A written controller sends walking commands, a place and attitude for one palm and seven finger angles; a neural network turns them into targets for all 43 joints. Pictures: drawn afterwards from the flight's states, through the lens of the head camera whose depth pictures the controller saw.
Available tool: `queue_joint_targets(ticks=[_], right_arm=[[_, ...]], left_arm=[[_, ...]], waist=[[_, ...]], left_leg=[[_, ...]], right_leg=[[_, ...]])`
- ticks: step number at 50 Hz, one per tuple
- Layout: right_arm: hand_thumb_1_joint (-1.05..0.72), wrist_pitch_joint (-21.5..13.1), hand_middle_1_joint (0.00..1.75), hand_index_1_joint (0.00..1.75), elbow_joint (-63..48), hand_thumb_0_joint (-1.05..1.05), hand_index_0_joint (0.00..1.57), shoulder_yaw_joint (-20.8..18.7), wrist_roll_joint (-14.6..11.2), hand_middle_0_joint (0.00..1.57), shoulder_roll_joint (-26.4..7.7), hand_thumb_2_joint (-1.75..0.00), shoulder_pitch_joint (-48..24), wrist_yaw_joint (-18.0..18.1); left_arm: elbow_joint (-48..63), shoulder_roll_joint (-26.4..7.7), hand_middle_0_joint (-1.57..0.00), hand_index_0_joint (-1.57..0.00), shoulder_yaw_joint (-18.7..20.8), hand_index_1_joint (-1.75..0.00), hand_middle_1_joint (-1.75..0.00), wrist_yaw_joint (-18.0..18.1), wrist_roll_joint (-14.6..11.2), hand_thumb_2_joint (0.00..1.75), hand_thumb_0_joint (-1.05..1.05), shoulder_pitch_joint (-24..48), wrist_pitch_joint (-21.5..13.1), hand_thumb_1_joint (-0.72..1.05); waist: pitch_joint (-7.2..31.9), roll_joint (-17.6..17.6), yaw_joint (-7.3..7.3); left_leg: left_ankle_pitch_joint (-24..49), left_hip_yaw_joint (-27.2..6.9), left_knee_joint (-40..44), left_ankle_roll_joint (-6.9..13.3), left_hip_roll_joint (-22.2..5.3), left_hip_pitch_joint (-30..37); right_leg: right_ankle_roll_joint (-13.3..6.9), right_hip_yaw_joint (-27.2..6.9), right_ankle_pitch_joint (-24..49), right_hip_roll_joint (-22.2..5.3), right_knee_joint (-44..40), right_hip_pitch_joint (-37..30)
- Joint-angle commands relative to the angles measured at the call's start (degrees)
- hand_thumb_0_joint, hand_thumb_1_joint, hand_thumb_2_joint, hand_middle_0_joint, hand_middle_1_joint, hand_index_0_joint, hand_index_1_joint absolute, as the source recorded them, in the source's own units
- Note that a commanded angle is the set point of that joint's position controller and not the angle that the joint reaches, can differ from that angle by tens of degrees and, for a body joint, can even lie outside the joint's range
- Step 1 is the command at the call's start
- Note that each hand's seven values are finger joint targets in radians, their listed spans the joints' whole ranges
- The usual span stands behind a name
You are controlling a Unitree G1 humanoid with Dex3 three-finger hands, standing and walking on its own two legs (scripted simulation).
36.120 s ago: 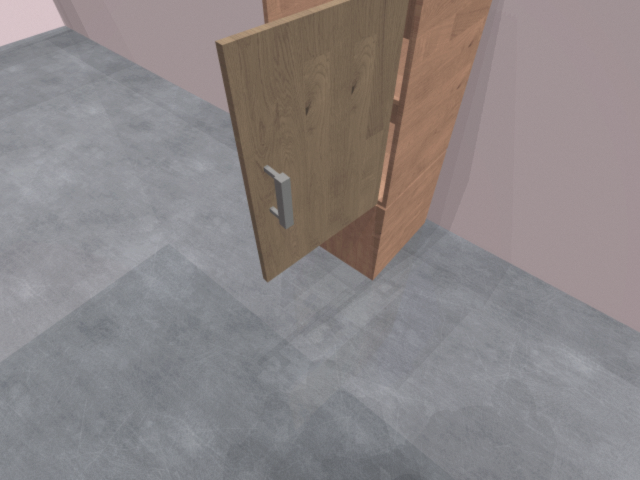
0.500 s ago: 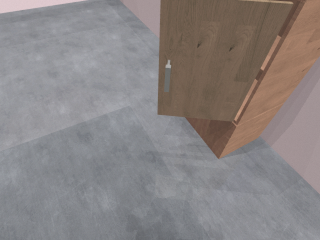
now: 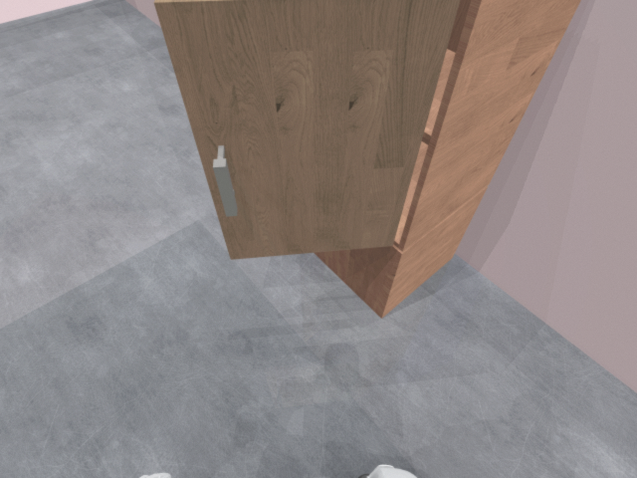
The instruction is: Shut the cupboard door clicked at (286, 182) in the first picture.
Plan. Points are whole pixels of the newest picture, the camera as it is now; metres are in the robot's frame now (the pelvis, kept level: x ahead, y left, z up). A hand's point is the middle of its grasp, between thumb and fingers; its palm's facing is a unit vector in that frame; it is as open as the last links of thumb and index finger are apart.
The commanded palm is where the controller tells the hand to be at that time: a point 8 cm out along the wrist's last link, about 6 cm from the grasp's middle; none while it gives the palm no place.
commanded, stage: take the last steps up to it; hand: left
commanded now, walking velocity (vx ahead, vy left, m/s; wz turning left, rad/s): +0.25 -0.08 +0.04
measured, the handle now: (226, 181) +0.62 +0.17 -0.04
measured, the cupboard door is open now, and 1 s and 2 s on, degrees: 56 56 56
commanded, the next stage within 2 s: come to a stop and stand still in 0.26 s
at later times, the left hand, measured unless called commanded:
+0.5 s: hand out of the picture +0.12 +0.11 -0.18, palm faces +0.12 -0.98 -0.13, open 7.3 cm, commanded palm none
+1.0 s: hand (208, 463) +0.17 +0.16 -0.17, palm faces +0.06 -0.97 -0.23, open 7.4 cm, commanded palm none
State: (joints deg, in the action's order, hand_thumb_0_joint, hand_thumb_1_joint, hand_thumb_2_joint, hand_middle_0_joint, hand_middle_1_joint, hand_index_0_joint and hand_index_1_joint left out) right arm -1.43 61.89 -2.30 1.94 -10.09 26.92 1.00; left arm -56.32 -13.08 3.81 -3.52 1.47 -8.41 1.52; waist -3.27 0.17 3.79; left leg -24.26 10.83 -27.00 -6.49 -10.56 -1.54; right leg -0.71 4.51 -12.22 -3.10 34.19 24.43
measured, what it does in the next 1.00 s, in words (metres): walks ahead: left foot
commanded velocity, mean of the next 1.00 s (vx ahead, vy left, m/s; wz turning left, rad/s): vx -0.03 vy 0.00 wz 0.02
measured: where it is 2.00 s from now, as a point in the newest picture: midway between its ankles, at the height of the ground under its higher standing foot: outside the picture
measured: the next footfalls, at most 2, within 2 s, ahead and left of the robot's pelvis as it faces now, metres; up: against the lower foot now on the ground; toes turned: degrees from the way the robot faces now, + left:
left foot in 0.40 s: +0.18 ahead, +0.09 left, +0.00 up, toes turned +4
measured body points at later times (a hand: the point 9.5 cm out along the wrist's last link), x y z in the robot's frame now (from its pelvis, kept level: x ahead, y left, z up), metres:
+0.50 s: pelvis +0.15 -0.05 +0.01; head +0.15 -0.02 +0.46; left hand +0.12 +0.16 -0.17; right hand +0.25 -0.25 -0.13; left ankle +0.18 +0.05 -0.72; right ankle +0.08 -0.13 -0.72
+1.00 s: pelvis +0.13 -0.03 +0.01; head +0.15 -0.02 +0.46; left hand +0.17 +0.21 -0.15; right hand +0.15 -0.28 -0.14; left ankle +0.14 +0.08 -0.72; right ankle +0.08 -0.13 -0.72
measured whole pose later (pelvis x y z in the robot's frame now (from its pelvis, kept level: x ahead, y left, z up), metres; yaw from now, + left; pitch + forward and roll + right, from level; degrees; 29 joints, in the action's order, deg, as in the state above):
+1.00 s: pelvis +0.13 -0.03 +0.01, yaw +1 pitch -2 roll +0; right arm 1.9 62.5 -1.3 0.5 -10.2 13.7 2.0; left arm -59.9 -11.6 1.8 2.8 0.5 -12.2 1.9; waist -3.8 -1.9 0.1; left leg -16.7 2.8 -32.2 0.3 -1.1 -13.6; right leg -1.2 4.9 -20.8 -0.3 30.2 7.0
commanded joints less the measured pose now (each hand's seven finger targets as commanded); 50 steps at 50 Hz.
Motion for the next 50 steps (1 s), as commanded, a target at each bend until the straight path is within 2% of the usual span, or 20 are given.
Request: queue_joint_targets(ticks=[1,2,3,4,7,14,17,19,21,23,24,31,33,37,39,42,44,46,47,50], right_arm=[[-0.90,-1.13,0.30,0.30,-6.55,0.00,0.20,-0.72,-1.71,0.20,-4.93,-0.90,-5.23,-0.09],[-0.90,-0.75,0.30,0.30,-6.77,0.00,0.20,-0.98,-1.70,0.20,-5.55,-0.90,-7.24,-0.14],[-0.90,-0.66,0.30,0.30,-5.92,0.00,0.20,-1.18,-1.58,0.20,-4.97,-0.90,-7.63,-0.16],[-0.90,-0.35,0.30,0.30,-5.10,0.00,0.20,-1.54,-1.20,0.20,-5.08,-0.90,-7.74,-0.13],[-0.90,0.87,0.30,0.30,-3.33,0.00,0.20,-0.91,-0.29,0.20,-2.68,-0.90,-5.51,-0.47],[-0.90,0.74,0.30,0.30,-5.50,0.00,0.20,-0.26,-0.46,0.20,-1.12,-0.90,-10.96,-1.17],[-0.90,-0.29,0.30,0.30,-5.20,0.00,0.20,0.12,-0.49,0.20,-1.68,-0.90,-11.40,-0.88],[-0.90,-1.36,0.30,0.30,-3.05,0.00,0.20,0.11,-0.47,0.20,-3.69,-0.90,-7.06,-0.53],[-0.90,-1.33,0.30,0.30,-2.56,0.00,0.20,0.47,-0.73,0.20,-7.40,-0.90,-5.86,1.02],[-0.90,-0.37,0.30,0.30,-3.08,0.00,0.20,1.43,-1.29,0.20,-6.60,-0.90,-11.34,2.06],[-0.90,-0.04,0.30,0.30,-3.22,0.00,0.20,1.59,-1.70,0.20,-6.05,-0.90,-13.56,2.38],[-0.90,2.96,0.30,0.30,-4.50,0.00,0.20,-1.30,-1.58,0.20,-7.30,-0.90,-11.86,2.35],[-0.90,3.40,0.30,0.30,-5.14,0.00,0.20,-1.52,-1.47,0.20,-6.74,-0.90,-12.43,2.08],[-0.90,4.40,0.30,0.30,-6.63,0.00,0.20,-1.00,-1.32,0.20,-3.27,-0.90,-16.91,1.26],[-0.90,4.55,0.30,0.30,-6.40,0.00,0.20,-0.82,-1.47,0.20,-2.97,-0.90,-17.20,1.18],[-0.90,4.18,0.30,0.30,-4.85,0.00,0.20,-0.25,-1.63,0.20,-2.98,-0.90,-15.76,0.92],[-0.90,3.32,0.30,0.30,-2.75,0.00,0.20,0.07,-1.56,0.20,-2.95,-0.90,-11.96,0.70],[-0.90,1.93,0.30,0.30,-2.43,0.00,0.20,0.10,-1.02,0.20,-7.28,-0.90,-10.74,1.18],[-0.90,1.96,0.30,0.30,-2.21,0.00,0.20,0.02,-1.02,0.20,-7.87,-0.90,-12.04,1.32],[-0.90,1.60,0.30,0.30,-1.81,0.00,0.20,0.90,-1.37,0.20,-6.61,-0.90,-13.09,1.30]], left_arm=[[-4.80,-14.91,-0.20,-0.20,3.34,-0.30,-0.30,2.60,-0.49,0.90,0.00,-23.41,-3.60,0.90],[-3.76,-13.40,-0.20,-0.20,2.81,-0.30,-0.30,3.13,-0.85,0.90,0.00,-19.46,-3.42,0.90],[-3.00,-10.85,-0.20,-0.20,2.08,-0.30,-0.30,3.44,-0.50,0.90,0.00,-14.54,-3.77,0.90],[-2.30,-7.95,-0.20,-0.20,1.33,-0.30,-0.30,3.72,-0.79,0.90,0.00,-10.27,-3.62,0.90],[-1.08,-2.54,-0.20,-0.20,-0.58,-0.30,-0.30,4.00,-0.42,0.90,0.00,-5.07,-4.58,0.90],[-3.53,-2.64,-0.20,-0.20,-0.96,-0.30,-0.30,4.27,0.00,0.90,0.00,-8.53,-5.43,0.90],[-4.57,-2.95,-0.20,-0.20,-0.75,-0.30,-0.30,4.40,-0.45,0.90,0.00,-8.98,-5.33,0.90],[-4.91,-0.96,-0.20,-0.20,-1.23,-0.30,-0.30,4.52,-0.76,0.90,0.00,-9.71,-4.81,0.90],[-4.86,2.61,-0.20,-0.20,-2.63,-0.30,-0.30,5.43,-1.57,0.90,0.00,-12.48,-4.18,0.90],[-5.85,2.15,-0.20,-0.20,-2.92,-0.30,-0.30,5.90,-1.18,0.90,0.00,-13.76,-2.61,0.90],[-6.24,1.23,-0.20,-0.20,-2.86,-0.30,-0.30,5.99,-1.05,0.90,0.00,-13.81,-2.11,0.90],[-3.11,-3.08,-0.20,-0.20,-0.80,-0.30,-0.30,6.79,-0.45,0.90,0.00,-13.02,-1.04,0.90],[-1.85,-3.51,-0.20,-0.20,-0.45,-0.30,-0.30,6.83,-0.30,0.90,0.00,-12.66,-0.77,0.90],[-1.36,-4.26,-0.20,-0.20,-0.34,-0.30,-0.30,6.78,0.36,0.90,0.00,-12.49,-0.64,0.90],[-0.57,-4.40,-0.20,-0.20,-0.35,-0.30,-0.30,6.83,0.48,0.90,0.00,-10.48,-0.67,0.90],[-0.48,-5.49,-0.20,-0.20,-0.39,-0.30,-0.30,6.40,0.06,0.90,0.00,-7.75,-0.94,0.90],[-0.72,-5.09,-0.20,-0.20,-0.75,-0.30,-0.30,6.16,-0.62,0.90,0.00,-6.68,-1.00,0.90],[-1.00,-2.56,-0.20,-0.20,-1.43,-0.30,-0.30,6.38,-1.41,0.90,0.00,-9.64,-0.63,0.90],[-1.57,-1.73,-0.20,-0.20,-1.61,-0.30,-0.30,6.56,-1.11,0.90,0.00,-10.26,-0.39,0.90],[-2.86,-2.97,-0.20,-0.20,-1.79,-0.30,-0.30,5.89,-1.15,0.90,0.00,-8.20,-0.33,0.90]], waist=[[13.92,-19.68,-11.53],[8.86,-13.29,-10.38],[7.12,-14.88,-8.11],[4.97,-10.62,-6.09],[2.07,-6.73,-1.71],[1.17,-5.03,-2.59],[1.74,-3.40,-2.32],[3.70,1.56,-1.15],[6.72,10.69,-2.45],[4.25,11.40,-4.39],[1.39,11.68,-4.83],[8.29,-3.81,-3.04],[9.66,-6.05,-3.48],[4.43,-9.32,-5.35],[2.46,-8.12,-4.89],[0.03,-6.95,-3.68],[1.25,-5.70,-2.54],[3.95,3.67,-4.66],[2.80,3.59,-5.26],[0.82,4.52,-5.05]], left_leg=[[-13.25,-3.68,-39.21,5.70,7.75,-31.77],[-9.63,-8.22,-44.31,6.65,5.46,-34.39],[-4.54,-9.57,-46.55,6.65,3.79,-34.34],[-1.08,-10.42,-45.53,6.43,2.39,-32.34],[4.22,-8.73,-37.79,5.33,2.10,-26.15],[6.34,-6.41,-17.07,5.07,4.66,-24.25],[10.37,-5.71,-6.70,5.72,6.03,-18.34],[27.65,-8.69,0.61,6.76,5.52,-6.25],[59.08,-19.54,0.50,14.40,-7.44,0.69],[59.39,-17.96,3.33,15.40,-6.82,-4.66],[58.91,-16.26,3.26,14.33,-5.14,-6.16],[46.77,-10.54,-5.50,9.70,0.86,-4.28],[37.87,-9.26,-7.63,8.76,2.77,-7.74],[-2.80,-8.84,-20.76,5.77,9.63,-21.59],[-4.55,-10.17,-23.37,5.43,9.07,-22.59],[1.38,-8.91,-12.38,5.01,8.30,-18.29],[19.42,-9.58,-1.13,5.70,7.38,-9.96],[41.74,-18.80,1.40,10.41,-0.45,-6.97],[36.74,-18.59,2.61,11.40,-1.27,-10.52],[28.34,-17.59,5.58,9.32,1.61,-12.47]], right_leg=[[-9.60,-29.07,0.52,-19.74,-18.40,-36.23],[-10.92,-26.33,-1.04,-19.36,-20.54,-30.71],[-10.13,-24.71,-1.20,-17.33,-20.96,-24.95],[-9.41,-20.10,-0.68,-15.85,-20.76,-20.72],[-8.41,-7.28,11.59,-11.47,-21.41,-10.96],[-11.51,-7.55,14.43,-11.91,-21.91,-15.33],[-10.37,-7.47,16.09,-11.35,-17.85,-17.38],[-5.77,-3.75,17.30,-6.21,-8.23,-12.78],[-0.04,-0.40,-1.79,-0.33,-2.80,-8.38],[1.02,-2.03,-8.62,-1.10,-5.86,-12.65],[1.04,-2.54,-4.08,-1.63,-8.23,-13.20],[-1.92,-6.21,34.73,-6.36,-6.66,-15.85],[-3.61,-7.72,38.55,-8.54,-6.68,-18.23],[-10.39,-12.10,50.92,-15.67,-9.58,-21.68],[-12.11,-11.21,46.70,-15.08,-10.24,-20.64],[-10.37,-8.42,39.11,-11.97,-8.52,-18.16],[-6.02,-6.19,29.51,-8.49,-5.63,-15.51],[-1.03,-4.20,10.42,-2.64,-4.66,-15.21],[-0.74,-4.43,2.81,-1.63,-7.42,-17.33],[-1.17,-5.17,3.77,-2.47,-11.10,-18.97]])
